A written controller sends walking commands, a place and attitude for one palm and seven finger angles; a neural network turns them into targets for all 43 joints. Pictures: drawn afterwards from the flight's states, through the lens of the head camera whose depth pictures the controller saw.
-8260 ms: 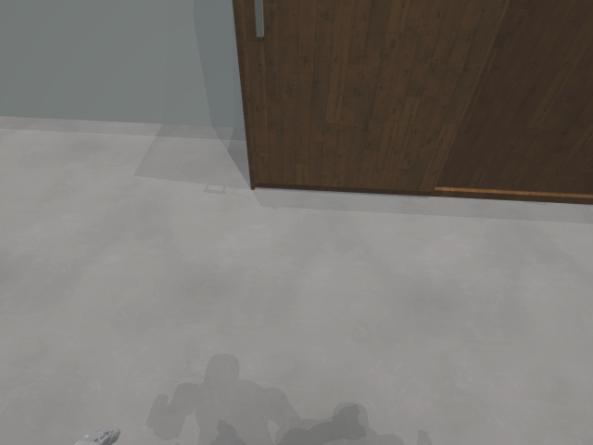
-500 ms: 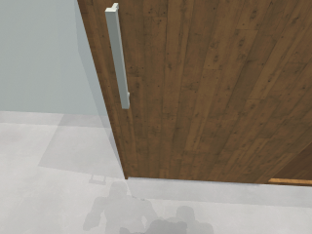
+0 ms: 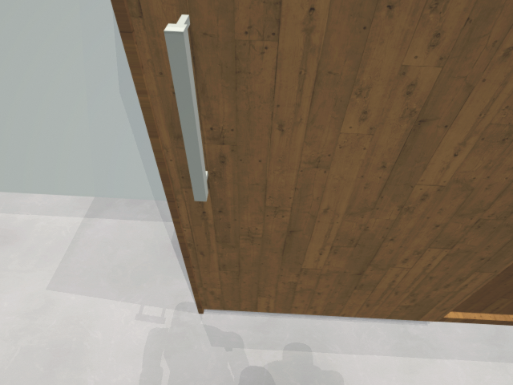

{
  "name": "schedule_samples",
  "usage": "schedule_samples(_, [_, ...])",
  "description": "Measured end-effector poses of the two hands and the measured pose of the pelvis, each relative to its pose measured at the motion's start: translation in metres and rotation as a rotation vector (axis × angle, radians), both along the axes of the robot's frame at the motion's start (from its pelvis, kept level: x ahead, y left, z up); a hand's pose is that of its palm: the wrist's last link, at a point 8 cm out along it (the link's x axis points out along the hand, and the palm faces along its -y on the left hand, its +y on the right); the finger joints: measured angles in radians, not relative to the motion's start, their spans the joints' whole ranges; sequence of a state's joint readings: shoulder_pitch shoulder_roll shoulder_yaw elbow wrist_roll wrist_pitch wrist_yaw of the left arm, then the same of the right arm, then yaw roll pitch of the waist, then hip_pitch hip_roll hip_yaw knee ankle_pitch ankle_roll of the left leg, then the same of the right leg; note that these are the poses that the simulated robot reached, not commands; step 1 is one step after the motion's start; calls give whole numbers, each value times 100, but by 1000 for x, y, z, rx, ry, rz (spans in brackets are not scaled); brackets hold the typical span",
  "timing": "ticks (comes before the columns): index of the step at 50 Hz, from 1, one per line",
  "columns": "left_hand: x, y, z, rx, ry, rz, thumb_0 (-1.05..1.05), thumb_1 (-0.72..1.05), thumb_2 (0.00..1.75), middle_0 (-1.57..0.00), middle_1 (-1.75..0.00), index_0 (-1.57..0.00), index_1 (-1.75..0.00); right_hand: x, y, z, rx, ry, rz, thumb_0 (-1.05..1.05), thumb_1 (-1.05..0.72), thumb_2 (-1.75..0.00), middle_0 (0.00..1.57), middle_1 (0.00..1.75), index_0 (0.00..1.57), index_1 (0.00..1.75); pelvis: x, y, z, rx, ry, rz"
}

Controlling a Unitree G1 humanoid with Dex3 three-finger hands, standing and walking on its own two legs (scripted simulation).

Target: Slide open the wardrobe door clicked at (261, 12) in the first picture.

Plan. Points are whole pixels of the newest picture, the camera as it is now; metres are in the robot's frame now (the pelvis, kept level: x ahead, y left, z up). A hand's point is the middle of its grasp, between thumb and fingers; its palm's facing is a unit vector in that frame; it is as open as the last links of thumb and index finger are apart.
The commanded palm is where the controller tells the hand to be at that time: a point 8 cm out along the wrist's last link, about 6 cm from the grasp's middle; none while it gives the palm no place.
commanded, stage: come to a stop and stand still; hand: left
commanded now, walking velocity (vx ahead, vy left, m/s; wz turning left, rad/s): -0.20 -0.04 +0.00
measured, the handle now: (194, 123) +0.47 +0.14 +0.17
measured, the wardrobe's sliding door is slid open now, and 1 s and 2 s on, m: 0.00 0.00 0.00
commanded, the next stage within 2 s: look again from close up in 1.80 s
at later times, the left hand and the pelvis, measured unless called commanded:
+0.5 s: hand out of the picture +0.03 +0.20 -0.18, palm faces +0.02 -0.97 -0.24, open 7.4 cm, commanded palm none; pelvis +0.00 +0.01 +0.00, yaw -1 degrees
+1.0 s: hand out of the picture -0.05 +0.17 -0.16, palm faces +0.02 -0.97 -0.23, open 7.3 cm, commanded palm none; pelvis -0.07 -0.01 +0.01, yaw -1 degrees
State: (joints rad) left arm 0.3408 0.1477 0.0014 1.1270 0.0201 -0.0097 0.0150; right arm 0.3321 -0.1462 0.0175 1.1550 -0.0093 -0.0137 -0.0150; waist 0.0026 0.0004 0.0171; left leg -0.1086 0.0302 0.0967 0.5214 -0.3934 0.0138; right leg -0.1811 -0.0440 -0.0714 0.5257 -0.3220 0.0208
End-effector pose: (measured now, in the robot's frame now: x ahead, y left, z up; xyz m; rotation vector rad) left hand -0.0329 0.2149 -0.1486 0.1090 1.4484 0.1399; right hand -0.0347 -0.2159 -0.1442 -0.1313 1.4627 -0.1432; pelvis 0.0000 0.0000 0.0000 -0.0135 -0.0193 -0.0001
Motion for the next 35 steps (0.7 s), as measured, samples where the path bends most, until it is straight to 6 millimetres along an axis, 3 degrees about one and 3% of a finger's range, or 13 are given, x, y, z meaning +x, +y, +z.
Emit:
schedule_samples(5, [6, -7, -5, -10, 40, 20, 1, 91, 90, -20, -29, -20, -30, 4, 14, -4, 0, 37, -29, 0, -91, -90, 20, 30, 20, 30, 17, 4, -4, -2, -4, 0])
schedule_samples(9, [20, -9, 2, -7, 27, 27, 1, 91, 90, -20, -29, -20, -30, 15, 22, 2, -1, 33, -49, 0, -91, -90, 20, 30, 20, 30, 21, 6, 4, -3, -3, 1])
schedule_samples(16, [40, 11, 15, 37, -21, 15, 2, 92, 90, -20, -29, -20, -30, 32, 18, 14, -26, -22, -62, 1, -91, -90, 20, 30, 21, 30, 16, 11, 14, -11, 9, -3])
schedule_samples(24, [57, 28, 3, 88, -113, -22, 1, 91, 90, -20, -29, -20, -30, 37, -4, 1, -53, -89, -55, 1, -92, -90, 20, 30, 21, 30, -1, 8, -4, 0, 29, -19])
schedule_samples(29, [63, 34, 10, 102, -182, -44, 1, 91, 90, -20, -29, -20, -30, 47, -7, 2, -58, -212, -24, 1, -92, -90, 20, 30, 20, 29, -15, 12, -4, 12, -6, -7])
schedule_samples(35, [58, 27, 23, 120, -268, -57, 1, 91, 90, -20, -29, -20, -30, 44, -10, -3, -21, -278, 2, 1, -91, -90, 20, 30, 20, 30, -36, 4, -4, 28, -52, -21])
